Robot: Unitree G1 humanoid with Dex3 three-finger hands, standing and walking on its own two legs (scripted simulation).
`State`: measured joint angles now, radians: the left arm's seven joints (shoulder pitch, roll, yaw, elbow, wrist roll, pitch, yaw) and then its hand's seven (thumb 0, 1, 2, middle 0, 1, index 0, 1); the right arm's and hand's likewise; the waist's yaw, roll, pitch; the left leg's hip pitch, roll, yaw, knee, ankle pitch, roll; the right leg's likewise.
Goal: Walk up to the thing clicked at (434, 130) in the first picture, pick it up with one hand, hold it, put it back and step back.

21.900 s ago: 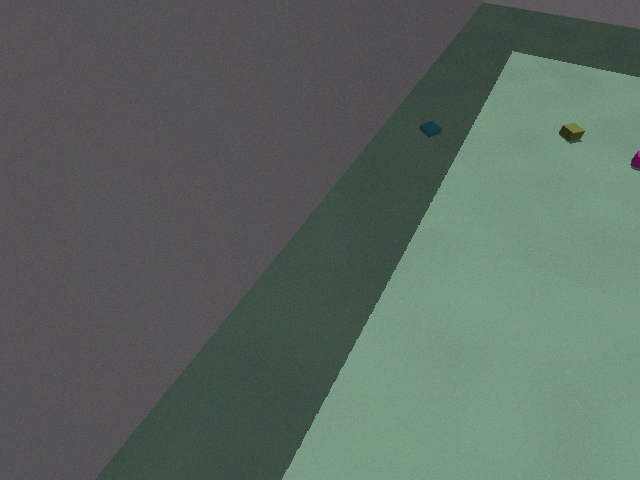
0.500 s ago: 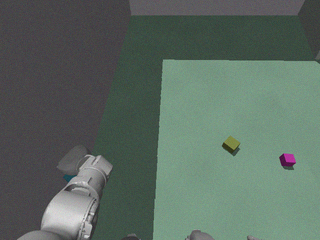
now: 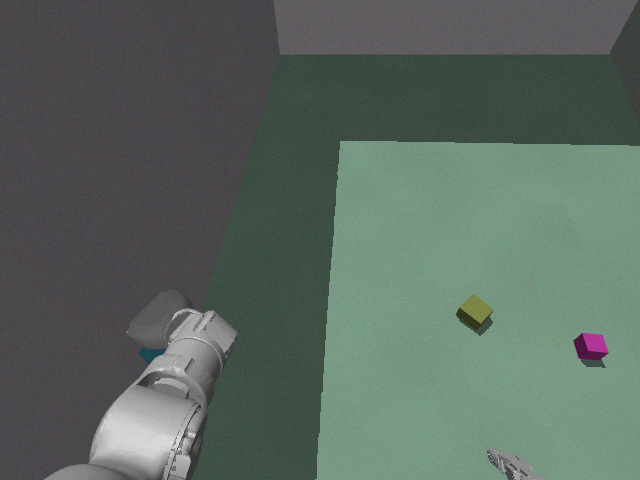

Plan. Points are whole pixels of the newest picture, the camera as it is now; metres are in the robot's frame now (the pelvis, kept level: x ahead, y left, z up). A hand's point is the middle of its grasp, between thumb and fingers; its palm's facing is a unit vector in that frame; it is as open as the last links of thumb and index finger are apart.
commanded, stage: hold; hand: left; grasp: from above
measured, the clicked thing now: (182, 349) +0.32 +0.23 -0.08
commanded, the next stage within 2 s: crouch in 1.42 s
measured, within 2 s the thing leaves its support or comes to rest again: neither
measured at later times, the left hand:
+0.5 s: hand (183, 330) +0.33 +0.22 -0.03, palm faces -0.20 -0.38 -0.90, open 11.4 cm
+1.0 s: hand (178, 342) +0.30 +0.22 -0.02, palm faces -0.21 -0.39 -0.90, open 11.4 cm
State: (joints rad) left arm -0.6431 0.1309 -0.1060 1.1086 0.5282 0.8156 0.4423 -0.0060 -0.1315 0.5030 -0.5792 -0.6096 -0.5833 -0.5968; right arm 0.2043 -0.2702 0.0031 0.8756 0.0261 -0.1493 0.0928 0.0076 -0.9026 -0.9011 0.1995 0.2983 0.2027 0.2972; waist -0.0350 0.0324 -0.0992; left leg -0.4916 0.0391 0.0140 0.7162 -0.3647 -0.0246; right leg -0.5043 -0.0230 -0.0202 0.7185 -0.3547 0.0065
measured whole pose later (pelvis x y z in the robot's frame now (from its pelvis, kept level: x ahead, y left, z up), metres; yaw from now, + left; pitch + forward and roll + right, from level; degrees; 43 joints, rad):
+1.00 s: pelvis +0.00 -0.01 +0.01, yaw +0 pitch +4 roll +0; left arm -0.59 0.12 -0.17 0.99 0.54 0.92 0.36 -0.01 -0.18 0.58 -0.59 -0.63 -0.59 -0.64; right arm 0.14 -0.26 0.03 0.84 0.04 -0.13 0.11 0.01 -0.91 -0.91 0.20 0.30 0.20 0.30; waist 0.00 0.04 -0.08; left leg -0.34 0.04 0.01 0.57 -0.30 -0.03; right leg -0.36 -0.02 -0.03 0.59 -0.30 0.00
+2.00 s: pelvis -0.01 +0.00 -0.02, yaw -1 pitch +15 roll +0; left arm -0.73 0.15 -0.02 1.32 0.57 0.72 0.58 -0.01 -0.18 0.56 -0.65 -0.48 -0.64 -0.51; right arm 0.18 -0.26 -0.03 0.87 -0.02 -0.18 0.12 0.01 -0.88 -0.90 0.20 0.30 0.20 0.30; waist -0.06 -0.02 -0.13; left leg -0.73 0.06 0.01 0.87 -0.40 -0.04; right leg -0.74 -0.01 -0.02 0.86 -0.38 0.00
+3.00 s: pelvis -0.09 +0.01 -0.37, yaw -4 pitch +38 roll -4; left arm -1.23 0.54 0.32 1.68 0.71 0.46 0.67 -0.01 -0.16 0.46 -0.69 -0.39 -0.69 -0.42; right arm 0.16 -0.28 0.00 0.92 -0.14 -0.23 0.25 0.00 -0.89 -0.90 0.20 0.30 0.20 0.30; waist -0.27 0.05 -0.11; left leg -2.22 0.04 -0.08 2.24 -0.69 -0.02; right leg -2.20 -0.01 -0.03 2.18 -0.64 0.02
